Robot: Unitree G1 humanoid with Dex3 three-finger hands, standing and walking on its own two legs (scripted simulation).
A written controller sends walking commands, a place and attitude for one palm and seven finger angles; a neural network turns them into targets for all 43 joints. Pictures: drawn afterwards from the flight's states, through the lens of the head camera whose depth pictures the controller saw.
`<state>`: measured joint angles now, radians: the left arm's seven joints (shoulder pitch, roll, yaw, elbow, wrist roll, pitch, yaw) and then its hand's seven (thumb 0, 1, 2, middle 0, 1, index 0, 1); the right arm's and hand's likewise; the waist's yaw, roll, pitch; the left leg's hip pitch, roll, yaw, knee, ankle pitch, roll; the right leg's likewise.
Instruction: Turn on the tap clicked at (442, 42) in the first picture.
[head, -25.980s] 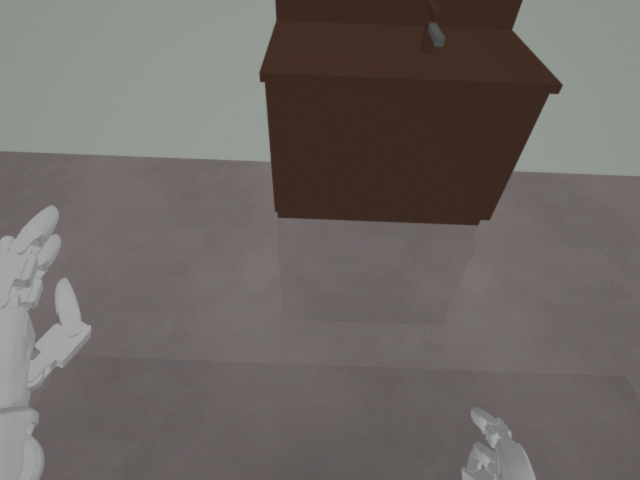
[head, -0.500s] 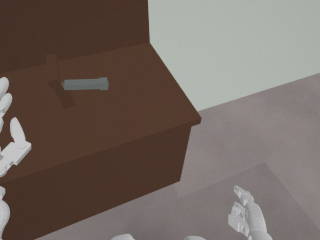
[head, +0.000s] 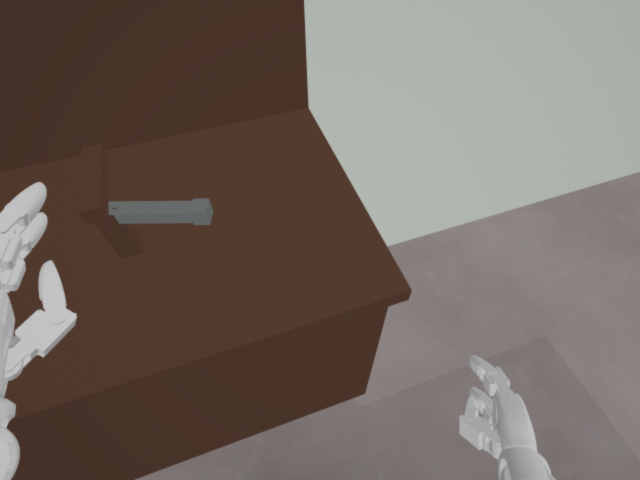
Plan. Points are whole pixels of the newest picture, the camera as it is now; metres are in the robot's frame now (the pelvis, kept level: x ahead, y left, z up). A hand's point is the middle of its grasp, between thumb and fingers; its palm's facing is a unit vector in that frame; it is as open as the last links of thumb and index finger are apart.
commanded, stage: come to a stop and stand still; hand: left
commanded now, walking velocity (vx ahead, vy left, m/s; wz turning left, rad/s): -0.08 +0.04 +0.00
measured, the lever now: (201, 211) +0.46 +0.20 +0.05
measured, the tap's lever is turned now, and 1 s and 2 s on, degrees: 71 71 71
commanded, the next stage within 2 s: look again from close up in 1.60 s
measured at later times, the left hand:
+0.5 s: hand (3, 365) +0.19 +0.27 +0.16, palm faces +0.28 -0.89 -0.37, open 7.4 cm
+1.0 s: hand out of the picture +0.12 +0.35 +0.17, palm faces +0.45 -0.83 -0.34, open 7.4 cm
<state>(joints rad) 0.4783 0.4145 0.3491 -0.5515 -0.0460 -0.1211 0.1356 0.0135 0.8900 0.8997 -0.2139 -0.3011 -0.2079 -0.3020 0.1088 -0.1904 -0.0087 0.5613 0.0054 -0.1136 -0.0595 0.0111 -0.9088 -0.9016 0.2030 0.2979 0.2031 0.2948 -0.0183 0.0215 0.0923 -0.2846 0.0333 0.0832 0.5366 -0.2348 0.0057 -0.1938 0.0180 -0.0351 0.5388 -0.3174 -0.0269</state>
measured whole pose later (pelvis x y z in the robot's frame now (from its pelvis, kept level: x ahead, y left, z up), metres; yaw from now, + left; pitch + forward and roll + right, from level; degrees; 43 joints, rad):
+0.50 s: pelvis -0.04 +0.04 +0.00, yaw -2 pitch -2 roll -1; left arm 0.43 0.40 0.33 -0.49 -0.04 -0.25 0.09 0.01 0.89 0.90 -0.21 -0.30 -0.20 -0.30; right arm 0.21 -0.20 0.00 0.54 0.01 -0.15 -0.01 0.01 -0.91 -0.90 0.20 0.30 0.20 0.30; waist 0.00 -0.05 0.07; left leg -0.32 0.00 0.07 0.51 -0.17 0.05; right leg -0.24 0.00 0.01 0.50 -0.24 0.02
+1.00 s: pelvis -0.09 +0.08 +0.00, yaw +3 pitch -4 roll -3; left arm 0.33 0.36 0.36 -0.45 -0.01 -0.19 0.08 0.01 0.89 0.90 -0.21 -0.30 -0.21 -0.30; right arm 0.18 -0.19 0.01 0.59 0.00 -0.14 0.00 0.01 -0.91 -0.90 0.21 0.30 0.21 0.30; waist 0.04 -0.01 0.09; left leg -0.37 -0.02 0.09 0.58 -0.25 0.06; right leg -0.25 -0.01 0.04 0.55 -0.34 -0.02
